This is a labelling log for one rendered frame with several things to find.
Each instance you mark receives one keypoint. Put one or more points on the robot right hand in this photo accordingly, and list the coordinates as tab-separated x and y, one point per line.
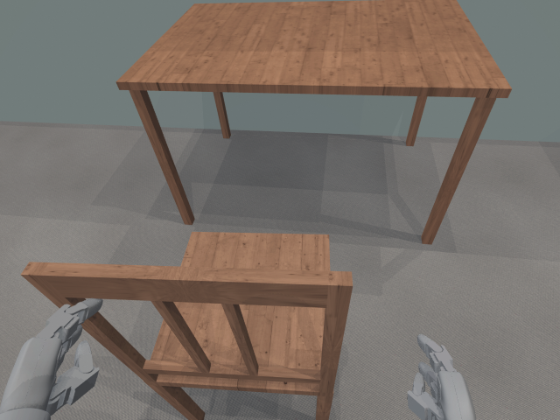
447	386

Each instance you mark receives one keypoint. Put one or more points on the table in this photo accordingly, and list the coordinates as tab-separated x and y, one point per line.
372	47

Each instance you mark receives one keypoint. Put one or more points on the chair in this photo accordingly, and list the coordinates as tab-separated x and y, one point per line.
244	311

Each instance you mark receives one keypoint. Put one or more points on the robot left hand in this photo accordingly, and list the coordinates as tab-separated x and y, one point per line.
32	378

